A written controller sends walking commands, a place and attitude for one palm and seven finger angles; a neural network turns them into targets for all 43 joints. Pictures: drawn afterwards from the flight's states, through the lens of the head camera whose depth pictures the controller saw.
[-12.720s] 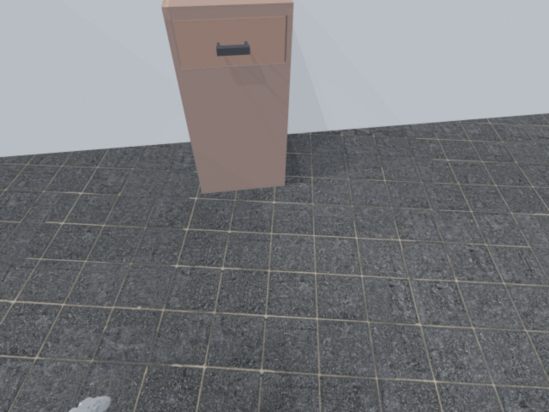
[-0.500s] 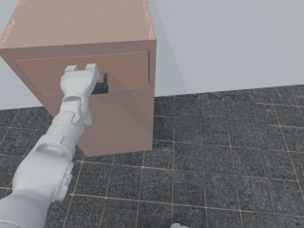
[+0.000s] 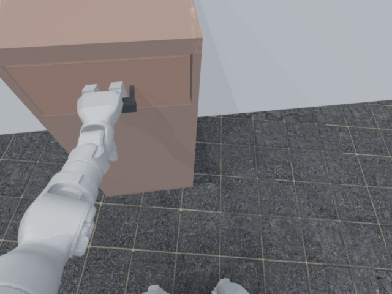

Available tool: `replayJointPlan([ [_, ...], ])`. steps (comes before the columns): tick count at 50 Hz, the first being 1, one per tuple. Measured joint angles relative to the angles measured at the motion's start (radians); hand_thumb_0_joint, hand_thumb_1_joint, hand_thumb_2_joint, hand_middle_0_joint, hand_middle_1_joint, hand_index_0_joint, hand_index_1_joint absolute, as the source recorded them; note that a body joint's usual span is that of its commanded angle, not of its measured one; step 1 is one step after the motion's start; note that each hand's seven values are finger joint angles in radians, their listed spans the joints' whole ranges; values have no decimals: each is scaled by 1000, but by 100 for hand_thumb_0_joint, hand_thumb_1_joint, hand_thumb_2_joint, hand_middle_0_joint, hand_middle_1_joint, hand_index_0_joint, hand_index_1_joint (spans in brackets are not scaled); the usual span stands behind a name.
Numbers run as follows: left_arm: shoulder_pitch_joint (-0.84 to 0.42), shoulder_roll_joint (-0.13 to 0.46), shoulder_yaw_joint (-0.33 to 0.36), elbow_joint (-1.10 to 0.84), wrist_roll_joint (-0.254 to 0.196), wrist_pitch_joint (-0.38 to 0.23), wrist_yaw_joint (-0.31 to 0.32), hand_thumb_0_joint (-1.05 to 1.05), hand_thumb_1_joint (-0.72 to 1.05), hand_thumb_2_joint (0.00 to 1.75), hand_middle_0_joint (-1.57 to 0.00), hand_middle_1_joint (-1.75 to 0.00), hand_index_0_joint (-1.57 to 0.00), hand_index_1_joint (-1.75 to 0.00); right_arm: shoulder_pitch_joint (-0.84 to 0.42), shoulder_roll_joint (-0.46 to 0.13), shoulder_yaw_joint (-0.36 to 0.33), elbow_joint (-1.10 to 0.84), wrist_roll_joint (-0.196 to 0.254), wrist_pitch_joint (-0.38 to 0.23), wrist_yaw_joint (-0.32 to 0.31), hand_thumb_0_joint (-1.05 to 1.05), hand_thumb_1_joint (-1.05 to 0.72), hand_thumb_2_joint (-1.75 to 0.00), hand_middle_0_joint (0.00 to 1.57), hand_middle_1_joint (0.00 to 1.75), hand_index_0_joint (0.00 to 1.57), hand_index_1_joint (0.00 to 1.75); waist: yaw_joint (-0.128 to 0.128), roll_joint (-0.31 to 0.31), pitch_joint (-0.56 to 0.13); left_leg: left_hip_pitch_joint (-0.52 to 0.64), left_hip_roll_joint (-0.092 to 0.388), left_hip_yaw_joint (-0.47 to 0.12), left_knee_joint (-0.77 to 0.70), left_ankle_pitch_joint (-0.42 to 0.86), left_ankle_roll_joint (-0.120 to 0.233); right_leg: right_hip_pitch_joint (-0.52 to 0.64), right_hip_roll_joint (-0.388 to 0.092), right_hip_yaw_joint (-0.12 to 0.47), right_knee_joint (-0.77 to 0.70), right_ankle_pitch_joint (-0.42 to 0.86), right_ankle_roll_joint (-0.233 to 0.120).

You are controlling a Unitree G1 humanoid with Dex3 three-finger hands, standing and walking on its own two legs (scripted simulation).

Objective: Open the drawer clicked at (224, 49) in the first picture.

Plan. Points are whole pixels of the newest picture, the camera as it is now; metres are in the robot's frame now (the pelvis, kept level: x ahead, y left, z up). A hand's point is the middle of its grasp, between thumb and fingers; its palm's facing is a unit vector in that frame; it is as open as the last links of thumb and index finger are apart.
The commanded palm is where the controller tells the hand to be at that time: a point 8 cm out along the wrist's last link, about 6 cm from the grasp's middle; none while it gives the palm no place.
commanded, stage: lower the fingers behind the handle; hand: left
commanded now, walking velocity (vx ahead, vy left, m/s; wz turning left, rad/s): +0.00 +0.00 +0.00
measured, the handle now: (110, 98) +0.56 +0.16 +0.02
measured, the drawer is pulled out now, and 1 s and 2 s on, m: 0.00 0.00 0.02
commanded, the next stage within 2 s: close the thumb around the handle in 0.52 s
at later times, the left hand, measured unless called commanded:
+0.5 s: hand (109, 123) +0.50 +0.16 +0.00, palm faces -0.05 -0.04 -1.00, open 13.8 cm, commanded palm +0.48 +0.16 +0.05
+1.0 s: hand (110, 122) +0.50 +0.16 +0.00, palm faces -0.05 -0.03 -1.00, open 9.8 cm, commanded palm +0.48 +0.16 +0.05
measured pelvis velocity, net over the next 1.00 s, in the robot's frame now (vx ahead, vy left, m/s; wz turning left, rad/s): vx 0.00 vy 0.00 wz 0.00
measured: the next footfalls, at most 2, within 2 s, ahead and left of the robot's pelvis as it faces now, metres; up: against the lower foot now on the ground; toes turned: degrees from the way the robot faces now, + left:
none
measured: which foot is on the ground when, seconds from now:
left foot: down 0.00-1.00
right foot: down 0.00-1.00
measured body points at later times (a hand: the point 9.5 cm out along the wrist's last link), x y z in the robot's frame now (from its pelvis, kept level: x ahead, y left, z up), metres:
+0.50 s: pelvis +0.00 +0.00 +0.00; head +0.10 +0.00 +0.43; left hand +0.49 +0.16 +0.06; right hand -0.02 -0.26 -0.13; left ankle -0.01 +0.09 -0.70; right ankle -0.01 -0.11 -0.70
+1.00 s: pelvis +0.00 +0.00 +0.00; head +0.11 +0.00 +0.43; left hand +0.50 +0.16 +0.06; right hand -0.01 -0.27 -0.13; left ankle -0.01 +0.09 -0.70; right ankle -0.01 -0.11 -0.70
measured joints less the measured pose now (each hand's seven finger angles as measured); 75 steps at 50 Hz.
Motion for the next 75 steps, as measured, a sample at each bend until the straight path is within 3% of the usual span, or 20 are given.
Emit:
replayJointPlan([
  [5, 24, -2, 12, -23, 13, -14, 32, 0, -49, 30, -31, -121, -32, -119, 7, 2, -5, 11, -8, 0, 4, 1, -90, -90, 20, 30, 20, 30, 1, 2, -6, -26, 2, 1, 28, -12, 2, -25, 1, 0, 25, -10, 2],
  [10, 10, -13, -2, -9, 15, 17, 65, 0, -49, 30, -31, -121, -31, -119, 4, 5, -6, 26, -9, 4, 12, 1, -90, -90, 20, 30, 20, 30, 0, 5, -7, -46, 1, -4, 50, -20, 3, -41, 0, -5, 42, -17, 3],
  [17, -25, -19, -9, 28, -4, 58, 44, 0, -49, 30, -32, -121, -32, -120, -5, 6, 6, 22, -2, 9, 5, 1, -90, -90, 20, 30, 20, 30, -12, 8, 1, -39, -1, -4, 40, -12, 6, -34, -2, -4, 32, -9, 5],
  [24, -14, -2, 1, 12, -6, 30, 17, 0, -49, 30, -32, -121, -32, -120, 7, 4, 7, 6, -1, 2, -4, 1, -90, -90, 20, 30, 20, 30, -11, 7, -1, -33, 2, 1, 32, -9, 5, -31, 1, 1, 25, -4, 5],
  [36, -1, -11, -5, 2, 0, 25, 50, 0, -46, 31, -32, -120, -32, -120, -2, -2, 4, 17, -2, 5, 1, 1, -90, -90, 20, 30, 20, 30, -5, 5, 1, -34, 1, -6, 37, -13, 3, -29, 1, -5, 28, -9, 2],
  [44, -27, -2, -3, 25, -8, 39, 30, 0, -19, 43, -34, -124, -34, -123, -12, -2, 11, 7, 2, 2, -8, 1, -90, -90, 20, 30, 20, 30, -15, 4, 6, -36, 1, -6, 31, -8, 2, -31, 1, -5, 23, -5, 2],
  [60, -18, 5, -7, 7, -7, 28, 25, 0, 63, 78, -38, -132, -40, -132, 8, 0, 6, 13, 0, 1, -5, 1, -90, -90, 20, 30, 20, 30, -10, 7, -1, -44, 3, -7, 40, -15, 1, -39, 3, -5, 30, -11, 1],
  [75, 8, 0, -9, -11, -10, 33, 26, 0, 67, 77, -34, -135, -39, -134, 5, 1, 3, 13, 1, 5, -3, 1, -90, -90, 20, 30, 20, 30, -6, 8, 1, -22, 4, -2, 24, -15, 1, -18, 5, 1, 14, -9, 2],
])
